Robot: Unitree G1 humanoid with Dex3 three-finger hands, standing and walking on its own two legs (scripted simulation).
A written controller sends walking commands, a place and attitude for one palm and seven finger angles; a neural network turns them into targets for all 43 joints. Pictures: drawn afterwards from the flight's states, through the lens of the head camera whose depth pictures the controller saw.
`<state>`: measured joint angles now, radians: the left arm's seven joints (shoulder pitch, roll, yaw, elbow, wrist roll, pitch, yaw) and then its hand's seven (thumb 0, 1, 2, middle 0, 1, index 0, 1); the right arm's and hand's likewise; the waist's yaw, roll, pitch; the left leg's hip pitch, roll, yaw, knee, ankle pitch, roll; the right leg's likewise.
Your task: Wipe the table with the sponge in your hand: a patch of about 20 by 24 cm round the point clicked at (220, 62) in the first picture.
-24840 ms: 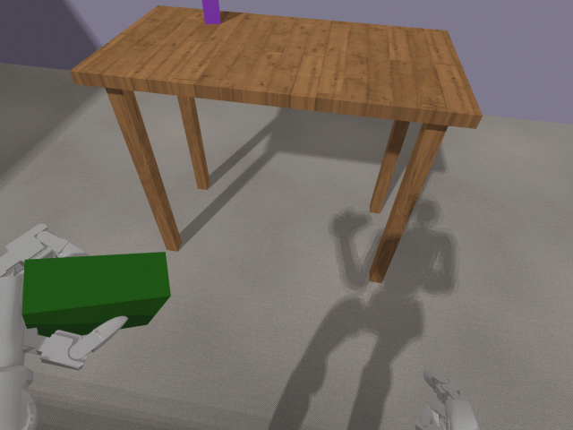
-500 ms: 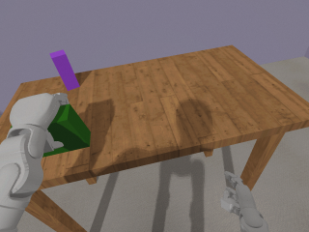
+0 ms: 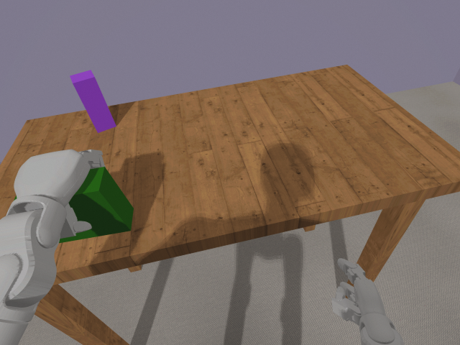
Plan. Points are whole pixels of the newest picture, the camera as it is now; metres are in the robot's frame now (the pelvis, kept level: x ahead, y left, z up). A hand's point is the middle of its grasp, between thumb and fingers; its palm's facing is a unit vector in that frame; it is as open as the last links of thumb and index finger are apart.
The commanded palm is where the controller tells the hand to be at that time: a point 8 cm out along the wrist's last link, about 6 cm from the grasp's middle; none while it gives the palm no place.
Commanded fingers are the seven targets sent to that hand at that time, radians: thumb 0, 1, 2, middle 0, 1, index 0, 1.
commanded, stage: lower the sponge onto the table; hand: left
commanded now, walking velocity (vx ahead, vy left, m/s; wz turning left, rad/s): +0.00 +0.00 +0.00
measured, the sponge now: (86, 213) +0.25 +0.30 +0.12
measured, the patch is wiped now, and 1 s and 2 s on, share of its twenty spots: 0.00 0.00 0.20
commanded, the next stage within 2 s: wipe forward along the first lane in 1.00 s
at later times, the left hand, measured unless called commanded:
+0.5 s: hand (76, 203) +0.25 +0.30 +0.15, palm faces +0.09 -0.05 -1.00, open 9.3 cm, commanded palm +0.21 +0.30 +0.23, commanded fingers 0.00 0.10 1.30 -1.20 -1.60 -1.20 -1.60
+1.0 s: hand (81, 211) +0.24 +0.30 +0.14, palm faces +0.08 -0.05 -1.00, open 9.3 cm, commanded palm +0.20 +0.29 +0.21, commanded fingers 0.00 0.10 1.30 -1.20 -1.60 -1.20 -1.60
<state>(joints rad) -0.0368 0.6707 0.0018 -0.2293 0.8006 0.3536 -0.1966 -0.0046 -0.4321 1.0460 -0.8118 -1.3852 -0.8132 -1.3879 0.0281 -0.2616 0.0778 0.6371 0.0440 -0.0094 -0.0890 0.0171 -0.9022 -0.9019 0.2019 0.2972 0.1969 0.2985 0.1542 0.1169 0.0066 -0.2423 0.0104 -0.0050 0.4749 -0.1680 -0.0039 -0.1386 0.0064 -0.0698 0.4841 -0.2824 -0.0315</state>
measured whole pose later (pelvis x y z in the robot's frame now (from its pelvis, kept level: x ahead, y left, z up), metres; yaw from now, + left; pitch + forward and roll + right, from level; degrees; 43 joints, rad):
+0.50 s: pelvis +0.00 +0.00 +0.00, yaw +0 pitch -4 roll +0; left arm -0.01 0.63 -0.01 -0.21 0.83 0.35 -0.14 0.00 -0.43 1.05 -0.81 -1.38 -0.81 -1.39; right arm 0.03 -0.25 0.08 0.64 0.04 -0.01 -0.08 0.02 -0.90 -0.90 0.20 0.30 0.20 0.30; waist 0.16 0.11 0.01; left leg -0.24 0.01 -0.01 0.47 -0.17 0.00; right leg -0.13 0.00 -0.07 0.46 -0.27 -0.03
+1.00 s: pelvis +0.01 +0.00 +0.00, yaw +0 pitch -4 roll +0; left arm 0.07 0.60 0.00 -0.22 0.84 0.34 -0.10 0.00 -0.43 1.05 -0.81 -1.39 -0.81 -1.39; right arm 0.05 -0.26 0.07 0.64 0.04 0.00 -0.07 0.02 -0.90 -0.90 0.20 0.30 0.20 0.30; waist 0.15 0.11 -0.01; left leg -0.24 0.01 -0.01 0.47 -0.17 0.00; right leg -0.13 0.01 -0.07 0.47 -0.28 -0.03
